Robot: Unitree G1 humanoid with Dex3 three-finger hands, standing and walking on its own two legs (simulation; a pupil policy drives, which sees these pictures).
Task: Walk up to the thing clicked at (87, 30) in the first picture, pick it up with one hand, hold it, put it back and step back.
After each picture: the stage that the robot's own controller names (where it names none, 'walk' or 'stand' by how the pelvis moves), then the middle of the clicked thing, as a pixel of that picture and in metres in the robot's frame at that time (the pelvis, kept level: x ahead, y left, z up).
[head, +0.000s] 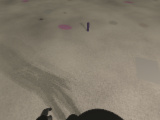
stand; (88, 27) +2.33 +0.14 -0.66
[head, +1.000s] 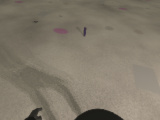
walk; (84, 32) +2.20 +0.13 -0.65
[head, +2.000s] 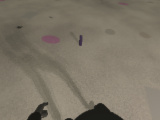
walk; (80, 40) +1.55 +0.17 -0.65
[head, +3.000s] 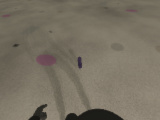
walk; (79, 62) +0.99 +0.22 -0.62
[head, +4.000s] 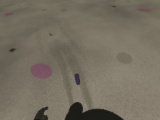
walk; (77, 79) +0.61 +0.23 -0.64
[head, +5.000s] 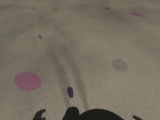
stand; (70, 92) +0.40 +0.23 -0.63
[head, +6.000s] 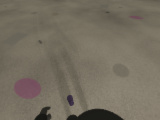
stand; (70, 100) +0.33 +0.22 -0.65
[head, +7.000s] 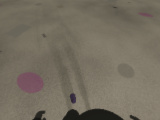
stand; (73, 98) +0.31 +0.17 -0.65
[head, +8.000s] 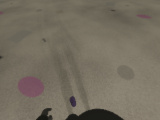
stand; (73, 102) +0.30 +0.19 -0.66
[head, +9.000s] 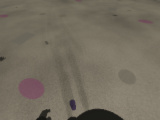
stand; (73, 105) +0.29 +0.19 -0.66
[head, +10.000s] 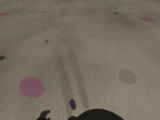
stand; (73, 104) +0.28 +0.19 -0.66
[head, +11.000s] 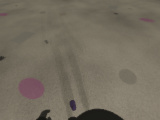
go down; (73, 105) +0.28 +0.18 -0.66
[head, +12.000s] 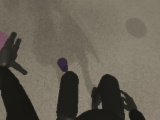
go down; (63, 66) +0.38 +0.21 -0.26
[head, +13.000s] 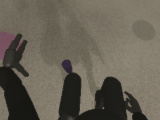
approach; (68, 67) +0.38 +0.20 -0.26
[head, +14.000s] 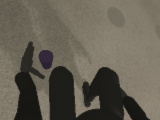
close in; (46, 61) +0.37 +0.24 -0.16
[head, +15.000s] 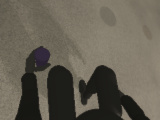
close; (41, 60) +0.37 +0.25 -0.16
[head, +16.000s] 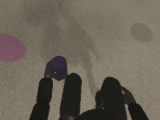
lift; (61, 70) +0.32 +0.21 -0.03
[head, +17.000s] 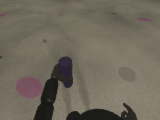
hold; (66, 74) +0.31 +0.16 +0.07
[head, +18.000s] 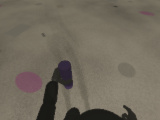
hold; (66, 76) +0.31 +0.17 +0.02
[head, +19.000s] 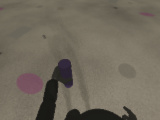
hold; (66, 75) +0.32 +0.17 +0.03
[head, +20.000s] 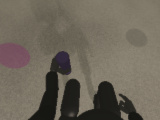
crouch; (65, 65) +0.38 +0.18 -0.05
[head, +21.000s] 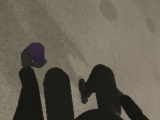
lower; (38, 57) +0.40 +0.25 -0.16
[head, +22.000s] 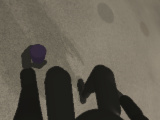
lower; (38, 58) +0.39 +0.25 -0.16
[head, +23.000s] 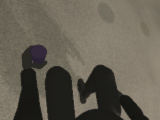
lower; (38, 58) +0.39 +0.25 -0.16
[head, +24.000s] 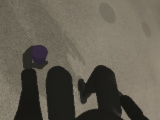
lower; (39, 58) +0.38 +0.25 -0.16
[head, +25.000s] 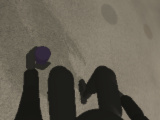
loosen; (42, 59) +0.37 +0.25 -0.16
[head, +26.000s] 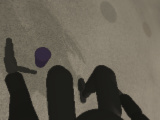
rise; (41, 59) +0.37 +0.24 -0.16
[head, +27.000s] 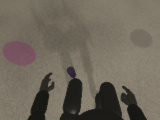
walk; (72, 73) +0.38 +0.19 -0.37
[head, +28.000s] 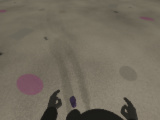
stand; (73, 102) +0.31 +0.17 -0.60
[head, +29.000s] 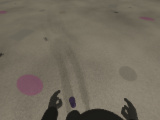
stand; (72, 102) +0.31 +0.18 -0.60
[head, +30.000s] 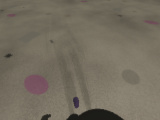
stand; (76, 102) +0.33 +0.16 -0.65
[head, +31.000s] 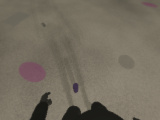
walk; (75, 88) +0.38 +0.12 -0.64
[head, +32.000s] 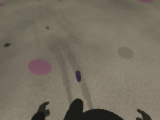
walk; (78, 76) +0.58 +0.19 -0.62
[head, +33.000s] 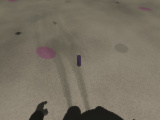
stand; (79, 61) +0.93 +0.19 -0.63
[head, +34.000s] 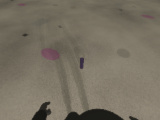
stand; (81, 63) +0.97 +0.15 -0.65
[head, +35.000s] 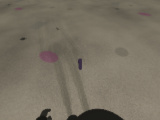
stand; (80, 64) +0.96 +0.18 -0.66
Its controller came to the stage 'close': yes
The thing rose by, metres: 0.68
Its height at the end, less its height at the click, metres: +0.00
